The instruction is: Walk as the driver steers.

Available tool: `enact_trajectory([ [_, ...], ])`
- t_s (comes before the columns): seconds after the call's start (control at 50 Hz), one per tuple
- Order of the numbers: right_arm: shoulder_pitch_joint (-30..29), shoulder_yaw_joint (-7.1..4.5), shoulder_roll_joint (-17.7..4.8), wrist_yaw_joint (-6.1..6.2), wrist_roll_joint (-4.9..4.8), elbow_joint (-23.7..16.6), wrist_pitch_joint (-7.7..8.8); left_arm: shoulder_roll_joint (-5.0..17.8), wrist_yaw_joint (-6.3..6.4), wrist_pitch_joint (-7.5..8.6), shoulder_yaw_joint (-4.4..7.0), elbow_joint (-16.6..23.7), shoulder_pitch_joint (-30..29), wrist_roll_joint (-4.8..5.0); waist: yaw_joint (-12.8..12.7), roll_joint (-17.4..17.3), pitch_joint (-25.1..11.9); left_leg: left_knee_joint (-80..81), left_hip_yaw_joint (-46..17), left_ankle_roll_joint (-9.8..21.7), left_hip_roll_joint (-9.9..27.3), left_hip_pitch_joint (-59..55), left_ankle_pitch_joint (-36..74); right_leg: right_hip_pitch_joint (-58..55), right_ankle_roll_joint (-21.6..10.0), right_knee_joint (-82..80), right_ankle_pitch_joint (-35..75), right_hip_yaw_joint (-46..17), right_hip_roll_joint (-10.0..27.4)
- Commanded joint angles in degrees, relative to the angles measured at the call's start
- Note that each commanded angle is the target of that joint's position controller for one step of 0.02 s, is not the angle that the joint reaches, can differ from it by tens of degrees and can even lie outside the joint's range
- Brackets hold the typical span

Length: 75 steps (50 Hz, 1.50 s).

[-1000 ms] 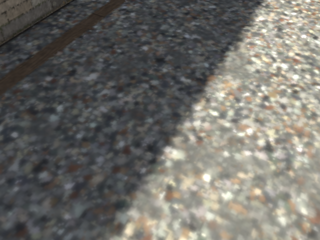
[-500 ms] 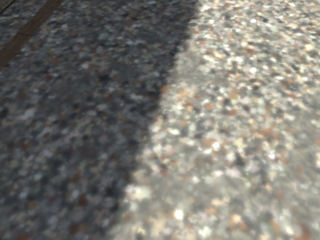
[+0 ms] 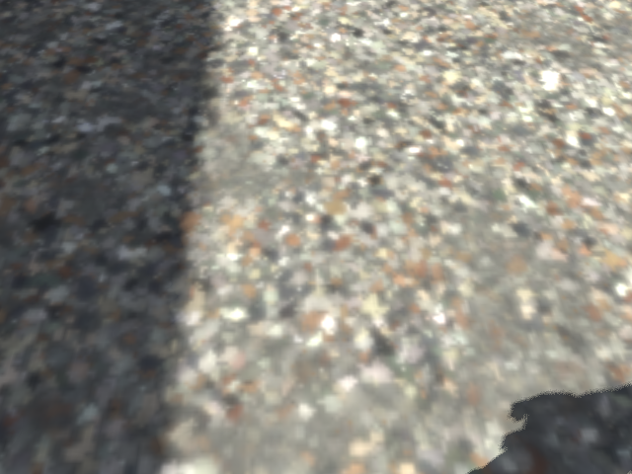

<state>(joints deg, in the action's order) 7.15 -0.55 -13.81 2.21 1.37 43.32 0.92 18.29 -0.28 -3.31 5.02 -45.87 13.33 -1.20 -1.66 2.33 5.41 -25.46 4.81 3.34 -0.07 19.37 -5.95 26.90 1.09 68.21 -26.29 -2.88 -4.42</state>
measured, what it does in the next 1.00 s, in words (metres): steps on the spot, turning right: right foot, then left foot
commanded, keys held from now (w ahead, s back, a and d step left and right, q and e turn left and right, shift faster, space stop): e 0.28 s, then no key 0.72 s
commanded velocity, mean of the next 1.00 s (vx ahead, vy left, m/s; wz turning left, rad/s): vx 0.01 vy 0.00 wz -0.30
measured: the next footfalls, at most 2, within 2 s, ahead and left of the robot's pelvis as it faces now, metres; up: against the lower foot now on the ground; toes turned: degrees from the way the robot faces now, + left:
right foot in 0.28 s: +0.02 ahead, -0.12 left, +0.00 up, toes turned -11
left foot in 0.68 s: +0.06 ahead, +0.08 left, +0.00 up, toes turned -15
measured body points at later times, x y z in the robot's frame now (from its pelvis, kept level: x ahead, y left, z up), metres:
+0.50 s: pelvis +0.00 -0.03 +0.01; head +0.02 -0.07 +0.46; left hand +0.19 +0.19 -0.08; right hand +0.02 -0.32 -0.13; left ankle +0.04 +0.10 -0.67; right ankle -0.01 -0.11 -0.74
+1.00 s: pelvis +0.01 -0.01 +0.01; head +0.01 -0.01 +0.46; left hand +0.13 +0.22 -0.13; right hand +0.03 -0.28 -0.12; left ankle +0.03 +0.09 -0.74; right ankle -0.01 -0.11 -0.74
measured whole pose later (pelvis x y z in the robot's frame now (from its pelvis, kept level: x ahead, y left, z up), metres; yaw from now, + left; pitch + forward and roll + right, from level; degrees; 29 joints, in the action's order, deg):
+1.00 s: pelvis +0.01 -0.01 +0.01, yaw -15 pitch -2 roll +0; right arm 12.3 -0.6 -12.7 1.4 0.6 51.9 -0.2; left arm 13.7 1.4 -0.6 1.1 -56.2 13.2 -0.6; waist -0.3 -0.2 1.9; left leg -22.2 0.9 1.6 -1.0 7.3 -13.1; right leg 8.0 -2.0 21.1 -11.1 -3.1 -3.5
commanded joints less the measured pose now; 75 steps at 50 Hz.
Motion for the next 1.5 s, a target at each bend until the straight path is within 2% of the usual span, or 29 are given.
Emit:
enact_trajectory([
  [0.02, 1.77, -2.04, -7.33, 0.08, 0.41, -2.79, 0.49, 2.71, -0.68, -1.03, 0.55, 2.19, 6.45, 0.02, -0.61, -9.33, -9.33, 10.04, -10.26, 10.18, 15.09, -5.69, 12.15, -0.7, 0.82, -0.33, 2.22, 0.58, 1.8],
  [0.12, 2.2, -3.06, -9.08, -0.35, 0.52, -2.99, -0.43, 1.83, -1.93, -1.75, -0.51, 5.47, 0.33, -0.04, 0.86, -10.86, -8.28, 11.97, -7.09, 9.24, 16.07, -5.03, -3.42, -2.88, 0.22, -13.64, 3.33, 3.05, 4.78],
  [0.2, 3.74, -4.15, -11.37, -1.1, 0.75, -2.78, -1.27, 2.18, -2.36, -1.22, -0.87, 7.41, -1.61, 0.44, 2.14, -11.44, -8.91, 9.66, -5.06, 8.01, 17.63, -5.24, -5.7, -8.92, -1.8, -23.89, 1.15, 6.28, 4.18],
  [0.24, 3.67, -4.58, -12.26, -1.28, 0.21, -2.7, -1.84, 1.96, -2.42, -0.54, -0.89, 7.46, 0.34, 0.54, 0.69, -10.35, -9.03, 5.75, -2.86, 5.6, 17.6, -3.82, -4.63, -14.49, -3.49, -33.51, 4.74, 7.48, 3.41],
  [0.26, 5.02, -4.75, -11.99, -1.41, 0.14, -2.18, -2.18, 2.45, -2.16, 0.01, -0.73, 6.8, 2.43, 0.48, -0.1, -7.95, -8.8, 1.66, -0.67, 2.6, 16.75, -0.99, -4.26, -19.01, -4.54, -40.34, 8.21, 6.14, 2.81],
  [0.28, 7.64, -4.57, -9.84, -1.91, 0.2, -1.73, -2.58, 5.11, -1.44, 0.69, -0.16, 6.74, 3.44, -0.05, -0.04, 1.99, -6.9, -8.95, 4.25, -1.98, 12.72, 4.05, -10.97, -20.94, -6.12, -51.54, 7.47, -5.45, 8.93],
  [0.3, 6.71, -3.2, -5.02, -1.77, -0.13, -5.92, -3.01, 14.04, -0.95, 0.82, 1.71, 9.22, 1.72, -0.17, 1.01, 17.59, -3.92, -20.01, 6.58, -6.55, 1.45, 18.94, -30.22, -20.21, -12.96, -56.45, 15.7, -30.57, 26.13],
  [0.32, 0.97, -3.76, -8.18, -1.08, 0.43, -6.04, -3.8, 12.66, -0.2, 0.87, 2.0, 8.2, 4.81, -1.06, -2.89, 7.97, -2.61, -30.41, -2.82, -5.99, 2.25, 16.34, -28.19, -14.7, -17.09, -54.4, 24.54, -25.46, 26.15],
  [0.36, 4.3, -3.62, -6.94, -1.62, -1.11, -4.4, -3.97, 6.89, 0.49, 1.13, 0.09, 8.27, -2.11, -0.42, 2.6, 5.2, -2.77, -32.31, -5.58, -4.95, 2.87, 12.96, -18.32, -13.07, -13.96, -53.09, 26.43, -14.08, 17.86],
  [0.4, 8.19, -4.29, -8.58, -1.85, 0.32, -1.77, -3.55, 4.04, 0.86, 1.75, -0.83, 9.13, -5.21, 0.25, 3.52, 6.37, -6.32, -34.92, -3.88, -4.83, 1.77, 11.35, -14.25, -17.42, -12.86, -51.08, 36.23, -9.17, 14.0],
  [0.42, 8.45, -4.4, -8.62, -2.03, 0.28, -1.53, -3.61, 3.0, 0.79, 2.03, -1.27, 8.93, -4.18, 0.55, 3.24, 4.8, -8.0, -35.71, -3.96, -5.04, 1.48, 10.42, -14.41, -19.09, -13.18, -50.32, 40.51, -8.64, 14.17],
  [0.46, 7.51, -3.96, -7.18, -2.28, -0.36, -1.7, -3.99, 2.8, 0.78, 2.5, -1.47, 7.98, -2.19, 0.63, 2.46, 3.12, -8.48, -32.46, -4.46, -5.44, 1.81, 10.29, -14.51, -22.18, -13.42, -50.01, 41.68, -8.65, 14.87],
  [0.58, 5.43, -2.86, -5.38, -1.54, -0.73, -1.69, -4.48, 3.51, 1.05, 2.59, -1.73, 5.37, 0.01, -0.3, -0.06, 5.23, -6.28, -15.46, -4.01, -4.05, 0.76, 2.03, -18.39, -21.33, -13.9, -48.61, 37.21, -10.82, 15.59],
  [0.62, 6.5, -2.7, -5.19, -0.94, -1.18, -1.07, -4.14, 3.64, 1.11, 2.62, -1.87, 4.57, -0.63, -0.37, 0.4, 4.66, -6.42, -9.87, -3.73, -3.37, -0.02, -2.07, -17.9, -19.89, -13.7, -47.39, 39.13, -11.89, 15.64],
  [0.66, 9.74, -2.18, -3.92, -0.45, -1.06, 0.5, -3.26, 3.13, 1.47, 2.71, -2.24, 3.92, -2.82, 0.4, 3.2, 2.31, -6.97, 3.92, -3.74, -2.53, 0.16, -10.55, -6.38, -16.83, -11.01, -45.25, 37.01, -11.39, 14.0],
  [0.68, 10.34, -2.07, -4.77, -0.15, -0.37, 0.9, -2.37, 1.55, 1.58, 3.1, -2.84, 3.81, -2.51, 0.61, 3.16, 0.01, -8.24, 8.23, -7.9, -2.11, 3.74, -16.81, 0.75, -13.33, -8.19, -44.96, 31.36, -11.32, 12.74],
  [0.7, 10.7, -2.14, -7.67, 0.07, 0.61, 0.7, -1.45, -0.85, 1.43, 3.48, -3.54, 3.82, -0.78, 0.53, 1.51, -6.0, -9.74, 9.81, -16.11, -0.77, 11.87, -20.71, 7.87, -10.45, -5.89, -41.83, 23.33, -8.28, 9.23],
  [0.72, 5.54, -2.49, -9.54, -0.49, -0.6, 0.78, -1.34, -1.05, 1.24, 2.86, -3.35, 2.52, 0.74, 0.79, -1.61, -12.1, -6.05, 7.34, -17.02, 2.68, 13.66, -10.96, 12.49, -14.74, -4.9, -45.76, 13.38, -4.08, 3.88],
  [0.74, 3.39, -1.78, -6.44, -1.17, -0.7, 0.19, -1.04, 0.62, 1.28, 2.59, -3.26, 1.01, 0.1, 0.06, -0.79, -10.23, -5.76, 7.5, -15.32, 2.17, 11.79, -9.34, 8.76, -18.22, -4.46, -47.2, 15.15, -4.48, 4.73],
  [0.76, 3.71, -1.56, -5.69, -1.41, -0.72, 0.52, -0.81, 1.47, 1.19, 2.62, -2.88, -0.04, -0.77, 0.08, 0.42, -9.41, -4.8, 7.37, -13.22, 0.52, 9.17, -9.17, 5.16, -18.76, -4.56, -47.79, 18.07, -5.19, 5.03],
  [0.8, 6.13, -1.64, -6.21, -0.91, -0.94, 2.06, -0.65, 2.46, 1.05, 2.94, -2.44, -1.38, -1.33, 0.29, 1.59, -7.65, -4.74, 7.13, -11.2, -0.61, 6.83, -10.22, 3.48, -19.21, -4.76, -47.54, 23.15, -5.84, 6.27],
  [0.9, 6.81, -1.52, -5.35, -0.63, -0.79, 4.81, -0.72, 0.36, 1.66, 3.28, -2.99, -5.85, -0.38, 0.54, 1.97, -3.54, -3.87, 7.08, -10.82, -0.16, 6.47, -11.94, 0.57, -17.27, -4.12, -49.62, 21.81, -6.2, 6.67],
  [1.24, 8.66, -0.3, -3.52, -0.35, -0.7, 14.52, -0.52, -0.54, 2.42, 3.25, -3.93, -16.59, 1.76, 0.72, 1.59, -2.86, -2.5, 8.61, -10.8, -0.06, 5.48, -10.5, -2.54, -18.36, -4.13, -51.08, 20.92, -6.03, 7.78],
  [1.26, 9.43, -0.29, -3.53, -0.38, -0.62, 15.11, -0.58, -0.84, 2.43, 3.21, -4.05, -17.07, 2.4, 0.68, 1.65, -3.07, -3.68, 9.0, -10.73, 0.07, 4.96, -10.87, -8.08, -18.5, -4.35, -50.98, 16.18, -5.59, 7.16],
  [1.32, 11.24, -1.55, -6.19, -0.69, -0.32, 15.52, -1.5, 0.19, 2.06, 2.73, -3.36, -16.37, 2.0, 0.01, 2.51, -5.57, 0.51, 9.97, -14.91, 3.52, 5.19, -7.37, -34.48, -9.77, -6.51, -44.7, -6.45, -3.27, 3.26],
  [1.38, 16.37, -2.6, -7.23, -0.65, -0.29, 17.43, -1.37, -3.91, 0.95, 3.87, -4.2, -13.9, -1.14, -1.05, 4.02, -11.19, 4.27, 18.22, -28.97, 9.64, 15.76, -9.31, -41.98, -1.46, -5.66, -31.1, 1.93, 3.82, 2.3],
  [1.4, 16.4, -2.78, -6.99, -0.73, -0.14, 17.44, -0.99, -3.12, 0.66, 4.48, -3.99, -13.15, -2.13, -1.08, 4.0, -9.92, 4.19, 19.78, -30.53, 10.65, 17.48, -8.83, -39.15, -0.74, -5.44, -27.96, 3.19, 3.77, 3.92],
  [1.46, 13.54, -3.36, -7.45, -1.21, -0.13, 16.71, 0.26, -2.75, -0.31, 6.06, -3.56, -12.26, -0.96, -0.35, 1.8, -8.71, 2.53, 18.48, -24.87, 9.39, 15.26, -8.0, -31.64, -3.94, -5.73, -30.34, 1.02, 4.31, 4.89],
  [1.5, 10.01, -3.54, -6.84, -1.48, -0.83, 15.89, 0.45, -4.33, -0.18, 6.73, -3.5, -14.29, 5.21, 0.21, -1.72, -8.4, 2.6, 13.81, -17.72, 7.02, 10.41, 0.97, -29.51, -18.41, -6.21, -41.31, 7.85, 7.63, 2.37],
])
Keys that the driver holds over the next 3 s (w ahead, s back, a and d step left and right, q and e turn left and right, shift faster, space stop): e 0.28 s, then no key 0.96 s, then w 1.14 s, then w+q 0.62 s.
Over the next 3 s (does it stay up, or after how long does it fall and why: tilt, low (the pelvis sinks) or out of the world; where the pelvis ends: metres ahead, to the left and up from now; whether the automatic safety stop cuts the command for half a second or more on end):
stays up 0.79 -0.24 0.00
